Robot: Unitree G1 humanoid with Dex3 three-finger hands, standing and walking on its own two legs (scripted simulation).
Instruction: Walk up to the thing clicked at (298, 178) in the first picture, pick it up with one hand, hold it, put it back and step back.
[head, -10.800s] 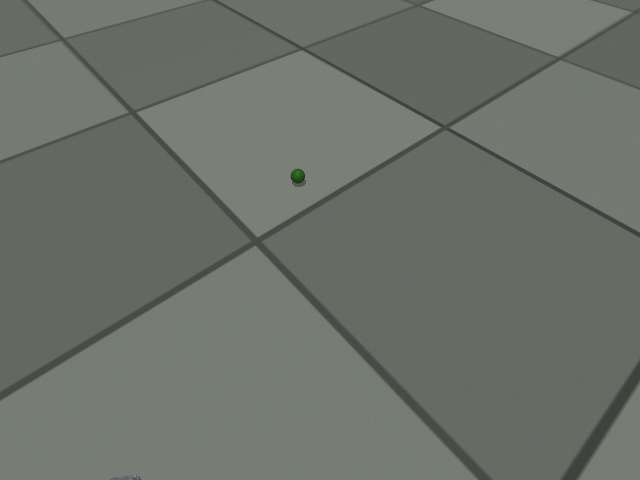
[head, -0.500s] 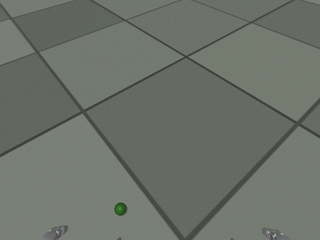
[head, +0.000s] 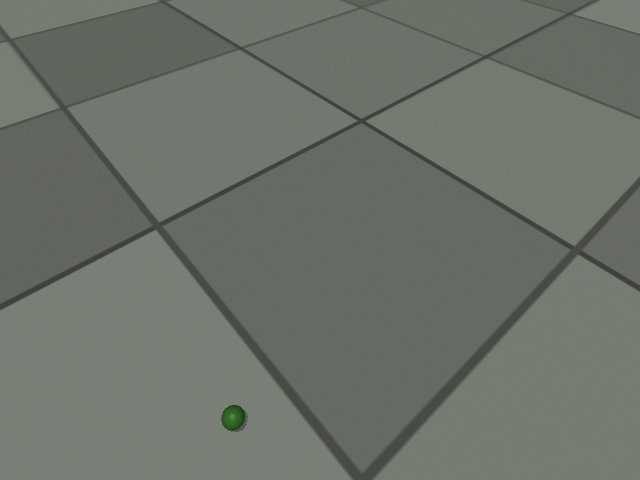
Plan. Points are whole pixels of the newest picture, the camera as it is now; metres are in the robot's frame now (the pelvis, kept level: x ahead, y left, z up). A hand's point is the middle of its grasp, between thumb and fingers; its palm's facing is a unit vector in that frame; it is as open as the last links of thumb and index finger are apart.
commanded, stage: walk up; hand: left
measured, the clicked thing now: (233, 417) +0.39 +0.27 -0.75
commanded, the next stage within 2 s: stand in 0.80 s
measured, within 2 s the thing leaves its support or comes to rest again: neither
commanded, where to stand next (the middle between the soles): +0.01 +0.01 m, yaw +1 degrees
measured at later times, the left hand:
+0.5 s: hand out of the picture +0.07 +0.26 -0.16, palm faces -0.01 -0.95 -0.32, open 7.3 cm
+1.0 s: hand out of the picture +0.07 +0.27 -0.16, palm faces -0.02 -0.94 -0.33, open 7.3 cm
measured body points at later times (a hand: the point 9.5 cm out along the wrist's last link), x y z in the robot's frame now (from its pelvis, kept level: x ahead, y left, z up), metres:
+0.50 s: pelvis +0.00 +0.02 +0.00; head +0.00 +0.02 +0.45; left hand +0.07 +0.31 -0.14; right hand +0.07 -0.28 -0.13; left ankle +0.00 +0.13 -0.75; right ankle -0.03 -0.10 -0.75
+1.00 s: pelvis -0.01 +0.02 +0.00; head +0.00 +0.02 +0.45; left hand +0.07 +0.32 -0.13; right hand +0.08 -0.28 -0.13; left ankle +0.00 +0.13 -0.75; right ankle -0.03 -0.10 -0.75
